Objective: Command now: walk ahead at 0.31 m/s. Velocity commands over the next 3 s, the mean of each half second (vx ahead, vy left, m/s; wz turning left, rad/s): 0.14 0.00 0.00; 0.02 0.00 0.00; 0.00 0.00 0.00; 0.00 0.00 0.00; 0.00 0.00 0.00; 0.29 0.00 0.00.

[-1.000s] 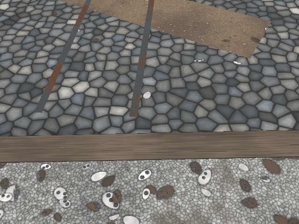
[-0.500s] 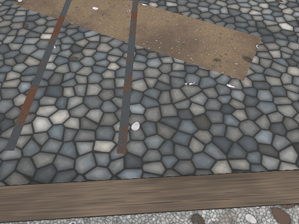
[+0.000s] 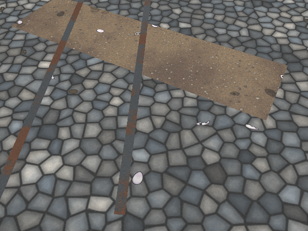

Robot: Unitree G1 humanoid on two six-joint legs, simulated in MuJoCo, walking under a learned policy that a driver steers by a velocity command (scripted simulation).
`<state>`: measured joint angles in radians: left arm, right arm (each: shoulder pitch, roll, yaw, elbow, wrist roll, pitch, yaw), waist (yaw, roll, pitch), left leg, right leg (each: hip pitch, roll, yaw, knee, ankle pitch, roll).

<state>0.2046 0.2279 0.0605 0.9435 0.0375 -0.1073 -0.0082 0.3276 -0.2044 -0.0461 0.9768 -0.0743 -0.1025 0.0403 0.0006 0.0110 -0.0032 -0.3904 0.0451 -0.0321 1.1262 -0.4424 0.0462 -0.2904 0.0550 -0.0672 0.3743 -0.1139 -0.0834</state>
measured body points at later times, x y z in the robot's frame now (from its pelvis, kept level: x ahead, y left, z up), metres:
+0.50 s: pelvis +0.12 +0.03 -0.01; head +0.14 +0.04 +0.44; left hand +0.21 +0.27 -0.15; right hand +0.24 -0.22 -0.13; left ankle +0.19 +0.14 -0.74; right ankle +0.05 -0.08 -0.74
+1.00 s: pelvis +0.12 +0.03 -0.01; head +0.14 +0.03 +0.44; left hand +0.19 +0.28 -0.15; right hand +0.25 -0.22 -0.14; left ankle +0.19 +0.14 -0.74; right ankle +0.05 -0.08 -0.74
